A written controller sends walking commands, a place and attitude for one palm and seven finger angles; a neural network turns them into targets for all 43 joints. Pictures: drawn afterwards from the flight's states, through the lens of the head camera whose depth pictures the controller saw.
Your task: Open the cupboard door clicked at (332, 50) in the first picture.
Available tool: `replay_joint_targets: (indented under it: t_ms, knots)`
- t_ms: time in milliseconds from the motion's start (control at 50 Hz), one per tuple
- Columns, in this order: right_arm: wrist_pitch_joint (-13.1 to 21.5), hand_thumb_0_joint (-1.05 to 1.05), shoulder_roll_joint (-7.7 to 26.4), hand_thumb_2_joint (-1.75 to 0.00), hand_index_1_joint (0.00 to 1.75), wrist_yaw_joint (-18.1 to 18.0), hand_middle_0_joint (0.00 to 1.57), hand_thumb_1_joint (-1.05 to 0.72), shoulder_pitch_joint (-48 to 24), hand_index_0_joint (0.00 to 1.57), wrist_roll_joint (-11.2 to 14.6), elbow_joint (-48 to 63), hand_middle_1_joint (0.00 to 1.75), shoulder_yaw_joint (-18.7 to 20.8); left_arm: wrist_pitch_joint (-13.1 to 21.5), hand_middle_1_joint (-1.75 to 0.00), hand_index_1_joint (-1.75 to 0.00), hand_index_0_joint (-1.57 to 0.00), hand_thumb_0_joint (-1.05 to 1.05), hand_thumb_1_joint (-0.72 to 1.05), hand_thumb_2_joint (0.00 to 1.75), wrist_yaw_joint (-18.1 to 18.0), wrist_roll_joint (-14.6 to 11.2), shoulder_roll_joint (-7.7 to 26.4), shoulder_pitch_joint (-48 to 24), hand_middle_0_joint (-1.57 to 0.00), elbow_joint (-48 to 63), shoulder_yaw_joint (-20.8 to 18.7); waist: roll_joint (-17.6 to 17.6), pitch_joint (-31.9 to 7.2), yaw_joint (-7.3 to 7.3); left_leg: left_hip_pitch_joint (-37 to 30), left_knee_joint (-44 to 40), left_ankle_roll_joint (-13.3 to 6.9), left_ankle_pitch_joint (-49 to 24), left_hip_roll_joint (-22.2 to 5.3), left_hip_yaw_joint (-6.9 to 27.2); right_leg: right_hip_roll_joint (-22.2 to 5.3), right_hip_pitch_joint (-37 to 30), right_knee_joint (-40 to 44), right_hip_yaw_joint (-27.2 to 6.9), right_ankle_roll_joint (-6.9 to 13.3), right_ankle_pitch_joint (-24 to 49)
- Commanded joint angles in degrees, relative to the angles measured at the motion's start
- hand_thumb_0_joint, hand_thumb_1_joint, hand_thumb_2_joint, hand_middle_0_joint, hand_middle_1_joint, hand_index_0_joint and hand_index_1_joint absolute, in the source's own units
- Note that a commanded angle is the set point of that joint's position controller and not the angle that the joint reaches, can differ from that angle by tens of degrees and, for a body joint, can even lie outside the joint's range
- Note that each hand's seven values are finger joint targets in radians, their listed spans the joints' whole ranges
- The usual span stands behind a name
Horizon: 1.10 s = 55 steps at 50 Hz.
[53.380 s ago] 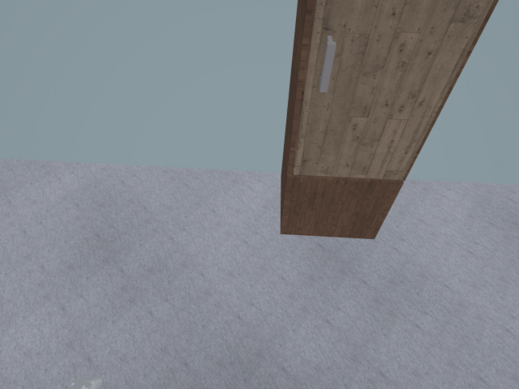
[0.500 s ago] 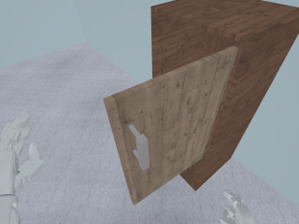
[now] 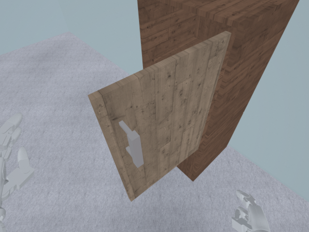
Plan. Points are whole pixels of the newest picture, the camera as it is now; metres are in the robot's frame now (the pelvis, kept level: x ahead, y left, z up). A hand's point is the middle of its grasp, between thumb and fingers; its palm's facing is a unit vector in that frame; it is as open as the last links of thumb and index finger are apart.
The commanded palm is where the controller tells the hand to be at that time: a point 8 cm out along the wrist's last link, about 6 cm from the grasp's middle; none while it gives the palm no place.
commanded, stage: step back with the hand held close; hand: left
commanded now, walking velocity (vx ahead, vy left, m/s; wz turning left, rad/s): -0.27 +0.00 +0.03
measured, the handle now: (131, 144) +0.30 +0.08 +0.09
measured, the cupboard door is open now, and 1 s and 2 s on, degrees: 85 85 85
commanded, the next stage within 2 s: stop stepping back and stand still in 0.88 s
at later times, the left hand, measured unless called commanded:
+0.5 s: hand out of the picture +0.12 +0.29 +0.14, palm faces +0.42 -0.78 -0.46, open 7.4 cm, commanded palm +0.06 +0.33 +0.17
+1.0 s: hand out of the picture +0.05 +0.26 +0.16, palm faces +0.26 -0.82 -0.50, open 7.4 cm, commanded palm -0.02 +0.32 +0.17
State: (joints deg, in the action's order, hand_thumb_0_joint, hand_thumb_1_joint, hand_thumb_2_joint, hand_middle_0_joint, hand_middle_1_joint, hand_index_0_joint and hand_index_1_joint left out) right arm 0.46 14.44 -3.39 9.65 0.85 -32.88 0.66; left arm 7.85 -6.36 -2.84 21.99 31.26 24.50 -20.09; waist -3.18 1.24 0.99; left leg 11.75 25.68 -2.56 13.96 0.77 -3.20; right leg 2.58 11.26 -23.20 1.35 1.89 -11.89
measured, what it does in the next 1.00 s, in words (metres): walks backwards: right foot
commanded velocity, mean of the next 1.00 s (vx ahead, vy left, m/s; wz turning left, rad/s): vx -0.30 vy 0.01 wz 0.02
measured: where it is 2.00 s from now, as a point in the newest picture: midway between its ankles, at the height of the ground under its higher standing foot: outside the picture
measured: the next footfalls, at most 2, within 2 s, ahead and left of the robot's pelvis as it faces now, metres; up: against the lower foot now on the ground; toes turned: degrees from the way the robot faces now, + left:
right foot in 0.94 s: -0.26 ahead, -0.04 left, +0.00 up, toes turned +0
left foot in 1.10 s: -0.05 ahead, +0.10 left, +0.00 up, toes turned -4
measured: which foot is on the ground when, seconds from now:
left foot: down 0.00-0.98, up 1.00-1.00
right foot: down 0.00-0.52, up 0.54-0.92, down 0.94-1.00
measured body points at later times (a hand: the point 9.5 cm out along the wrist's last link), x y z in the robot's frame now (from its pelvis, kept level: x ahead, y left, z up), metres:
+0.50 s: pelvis -0.08 +0.03 -0.02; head -0.06 +0.05 +0.43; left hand +0.09 +0.33 +0.17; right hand +0.09 -0.21 -0.10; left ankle +0.00 +0.09 -0.74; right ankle +0.00 -0.10 -0.74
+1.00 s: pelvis -0.17 +0.02 -0.01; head -0.12 +0.04 +0.43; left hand +0.03 +0.30 +0.19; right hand +0.03 -0.20 -0.09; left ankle -0.01 +0.09 -0.74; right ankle -0.30 -0.07 -0.74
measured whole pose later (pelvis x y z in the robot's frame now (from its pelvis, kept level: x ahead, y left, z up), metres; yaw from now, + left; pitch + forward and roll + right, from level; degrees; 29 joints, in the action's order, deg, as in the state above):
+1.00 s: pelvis -0.17 +0.02 -0.01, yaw -4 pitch +5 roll -2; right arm 3.9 10.3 -1.4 4.2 -0.8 -34.8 -1.5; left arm 13.0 -6.4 -5.6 29.4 32.1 34.5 -24.8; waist 0.6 1.6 1.4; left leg 31.0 22.9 -2.0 2.2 -0.4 -5.2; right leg 4.5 4.3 -21.2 1.1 2.5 -21.5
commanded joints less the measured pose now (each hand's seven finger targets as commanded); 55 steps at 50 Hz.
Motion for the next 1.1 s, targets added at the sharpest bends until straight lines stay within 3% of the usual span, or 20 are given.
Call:
replay_joint_targets:
  t_ms: [0, 120, 240, 300, 380, 440, 460, 500, 520, 540, 580, 720, 840, 880, 920, 940, 960, 980, 1020, 1080]
  knots:
    - [1.9, 0.0, 5.5, -0.9, 0.3, -1.3, 0.2, -0.9, -5.1, 0.2, 0.5, 9.6, 0.3, 2.9, 4.1, -0.3, -0.3, -0.2, 0.0, 0.9, 0.9, -2.3, -0.3, 14.2, 0.0, -0.2, 15.9, -11.5, 1.2, -11.7, -0.01, -0.5, 0.0, 0.0, -19.9, -5.8, 6.9, -8.6, -5.4, -2.3, -7.3, -0.9, 25.3]
    - [2.2, 0.0, 5.4, -0.9, 0.3, -1.8, 0.2, -0.9, -4.4, 0.2, 0.5, 10.6, 0.3, 2.9, 4.5, -0.3, -0.3, -0.2, 0.0, 0.9, 0.9, -2.8, -0.1, 13.1, 2.5, -0.2, 17.0, -11.8, -1.2, -9.9, 0.03, 6.8, -2.7, -0.7, -13.9, -7.7, 9.5, -6.5, -5.5, -5.9, -7.0, -1.2, 17.1]
    - [3.4, 0.0, 6.2, -0.9, 0.3, -1.7, 0.2, -0.9, -3.3, 0.2, 0.3, 10.9, 0.3, 2.9, 5.1, -0.3, -0.3, -0.2, 0.0, 0.9, 0.9, -3.0, 0.9, 11.4, 0.9, -0.2, 15.5, -11.2, -1.1, -4.7, -0.46, 20.2, -6.7, -2.7, 8.5, -9.4, 11.8, -5.2, -6.5, -9.3, -7.7, -1.5, 3.7]
    - [4.0, 0.0, 6.4, -0.9, 0.3, -1.8, 0.2, -0.9, -2.4, 0.2, 0.0, 10.6, 0.3, 3.1, 5.7, -0.3, -0.3, -0.2, 0.0, 0.9, 0.9, -3.2, 1.5, 12.1, -0.7, -0.2, 15.3, -11.7, 2.8, -3.3, -0.96, 21.7, -3.2, -2.8, 17.3, -7.3, 11.1, -7.5, -2.6, -4.4, -11.5, -0.6, -4.0]
    - [4.7, 0.0, 5.6, -0.9, 0.3, -1.3, 0.2, -0.9, -1.1, 0.2, -0.1, 9.1, 0.3, 2.9, 6.4, -0.3, -0.3, -0.2, 0.0, 0.9, 0.9, -4.2, 1.2, 12.1, -3.0, -0.2, 17.4, -10.4, 8.6, -3.8, -1.87, 9.1, 11.1, -0.1, 11.7, -2.6, 8.0, -14.6, 13.1, 5.6, -16.7, 3.6, -14.9]
    - [5.1, 0.0, 5.6, -0.9, 0.3, -1.4, 0.2, -0.9, -1.3, 0.2, -0.2, 8.6, 0.3, 2.5, 7.1, -0.3, -0.3, -0.2, 0.0, 0.9, 0.9, -4.9, 1.2, 12.6, -2.5, -0.2, 19.7, -11.1, 4.1, -5.0, -1.91, 5.1, 7.1, -0.5, 11.4, -4.3, 10.6, -12.6, 16.2, 1.0, -11.9, 2.6, -12.7]
    - [5.5, 0.0, 6.1, -0.9, 0.3, -1.6, 0.2, -0.9, -1.9, 0.2, -0.3, 9.1, 0.3, 2.3, 7.7, -0.3, -0.3, -0.2, 0.0, 0.9, 0.9, -5.0, 1.2, 13.1, -2.3, -0.2, 21.4, -11.9, -1.0, -4.6, -1.64, 8.7, -0.1, -1.5, 14.8, -7.1, 14.0, -9.0, 13.7, -3.8, -9.0, 0.8, -13.2]
    - [6.6, 0.0, 6.6, -0.9, 0.3, -2.3, 0.2, -0.9, -3.2, 0.2, -1.2, 9.5, 0.3, 2.5, 8.4, -0.3, -0.3, -0.2, 0.0, 0.9, 0.9, -5.1, 2.4, 14.1, -2.4, -0.2, 22.3, -14.7, -16.1, -5.2, -0.7, 25.6, -21.4, -5.3, 30.1, -19.2, 29.1, 0.8, -2.1, -31.1, -2.9, -3.0, -9.8]
    - [7.1, 0.0, 5.0, -0.9, 0.3, -2.0, 0.2, -0.9, -2.5, 0.2, -1.5, 9.0, 0.3, 2.6, 8.3, -0.3, -0.3, -0.2, 0.0, 0.9, 0.9, -5.0, 2.2, 14.0, -3.2, -0.2, 21.8, -14.7, -11.7, -5.1, -1.08, 25.1, -22.7, -6.1, 27.0, -20.7, 29.2, 1.3, -0.4, -41.4, -5.3, -2.7, -13.2]
    - [7.6, 0.0, 4.6, -0.9, 0.3, -1.5, 0.2, -0.9, -2.5, 0.2, -1.4, 8.1, 0.3, 3.0, 8.4, -0.3, -0.3, -0.2, 0.0, 0.9, 0.9, -5.0, 2.2, 13.7, -4.4, -0.2, 21.0, -14.2, -5.7, -4.7, -1.04, 21.2, -19.4, -6.4, 21.3, -19.9, 27.3, 0.7, 4.0, -43.6, -6.6, -2.5, -14.4]
    - [8.6, 0.0, 4.1, -0.9, 0.3, -0.9, 0.2, -0.9, -2.5, 0.2, -1.2, 6.7, 0.3, 3.1, 7.9, -0.3, -0.3, -0.2, 0.0, 0.9, 0.9, -5.2, 1.4, 11.8, -2.1, -0.2, 18.9, -12.7, -1.6, -5.6, -0.89, 11.4, -15.6, -5.7, 12.2, -17.3, 21.1, -0.3, 10.0, -40.4, -5.2, -2.7, -15.3]
    - [8.9, 0.0, 3.9, -0.9, 0.3, 0.0, 0.2, -0.9, -2.9, 0.2, -1.6, 4.2, 0.3, 2.0, 6.2, -0.3, -0.3, -0.2, 0.0, 0.9, 0.9, -4.1, 0.1, 9.8, -2.2, -0.2, 19.7, -7.4, -8.8, -10.4, -0.55, -2.5, -22.2, 0.9, 5.7, -13.3, 14.1, 2.0, 4.4, -19.1, 1.0, -1.6, -18.9]
    - [7.3, 0.0, 3.4, -0.9, 0.3, 1.1, 0.2, -0.9, -3.8, 0.2, -2.1, 4.4, 0.3, 1.4, 6.9, -0.3, -0.3, -0.2, 0.0, 0.9, 0.9, -2.3, -2.5, 14.4, 0.4, -0.2, 21.7, -11.5, -8.6, -17.2, 0.82, -11.3, -16.3, 4.2, -17.5, -11.0, 8.6, 2.1, -1.2, 1.3, 1.4, 0.1, -12.0]
    - [6.1, 0.0, 3.7, -0.9, 0.3, 1.3, 0.2, -0.9, -4.8, 0.2, -1.9, 4.9, 0.3, 1.4, 8.0, -0.3, -0.3, -0.2, 0.0, 0.9, 0.9, -1.5, -3.3, 16.4, 1.2, -0.2, 22.8, -13.5, -5.6, -16.3, 1.04, -11.7, -9.8, 4.4, -14.0, -9.2, 6.0, -1.2, 0.9, 10.1, -1.1, 0.9, -5.8]
    - [5.1, 0.0, 2.7, -0.9, 0.3, 1.4, 0.2, -0.9, -5.3, 0.2, -1.4, 5.0, 0.3, 0.8, 9.6, -0.3, -0.3, -0.2, 0.0, 0.9, 0.9, -1.6, -4.2, 18.8, 1.0, -0.2, 22.9, -16.1, 4.0, -15.2, 0.25, -12.4, 3.5, 4.0, -6.5, -5.2, 3.1, -11.6, 10.2, 12.5, -8.0, 2.8, 2.1]
    - [5.2, 0.0, 2.8, -0.9, 0.3, 1.1, 0.2, -0.9, -5.5, 0.2, -1.2, 5.0, 0.3, 0.6, 9.9, -0.3, -0.3, -0.2, 0.0, 0.9, 0.9, -1.8, -3.9, 19.4, 0.2, -0.2, 21.6, -16.7, 5.9, -13.5, 0.04, -11.6, 8.6, 3.7, -3.0, -3.9, 1.5, -15.1, 14.3, 11.6, -8.5, 2.6, 5.6]
    - [5.4, 0.0, 3.2, -0.9, 0.3, 0.6, 0.2, -0.9, -5.4, 0.2, 0.3, 4.9, 0.3, 1.7, 9.0, -0.3, -0.3, -0.2, 0.0, 0.9, 0.9, -1.6, -4.0, 16.2, 1.5, -0.2, 18.8, -14.8, 13.6, -11.4, 0.46, -5.3, 15.1, 3.2, 1.4, -0.8, 2.5, -15.0, 12.6, 9.4, -6.7, 1.5, 12.8]
    - [5.0, 0.0, 3.5, -0.9, 0.3, 0.4, 0.2, -0.9, -5.5, 0.2, 0.5, 6.2, 0.3, 1.6, 7.8, -0.3, -0.3, -0.2, 0.0, 0.9, 0.9, -1.4, -3.2, 16.3, 4.3, -0.2, 16.7, -15.5, 15.0, -10.0, 0.01, 0.7, 18.4, 2.5, 2.2, -0.8, 2.4, -15.4, 8.7, 6.0, -6.7, 0.6, 23.0]
    - [3.9, 0.0, 3.2, -0.9, 0.3, -0.2, 0.2, -0.9, -5.7, 0.2, 0.8, 7.4, 0.3, 0.3, 5.3, -0.3, -0.3, -0.2, 0.0, 0.9, 0.9, -1.5, -2.4, 14.6, 4.3, -0.2, 15.1, -13.8, 8.6, -8.9, -1.21, 5.8, 14.1, 1.3, -2.5, -1.5, 2.7, -14.6, 1.3, -0.2, -5.4, -0.9, 35.7]
    - [4.8, 0.0, 5.3, -0.9, 0.3, -1.6, 0.2, -0.9, -3.8, 0.2, 1.3, 6.2, 0.3, 0.6, 4.6, -0.3, -0.3, -0.2, 0.0, 0.9, 0.9, -2.5, -1.3, 13.9, -4.8, -0.2, 14.1, -10.9, 1.6, -6.4, -1.81, -3.8, 4.2, -0.7, -22.5, -3.6, 4.2, -9.0, 3.5, -3.3, -3.1, -5.7, 30.0]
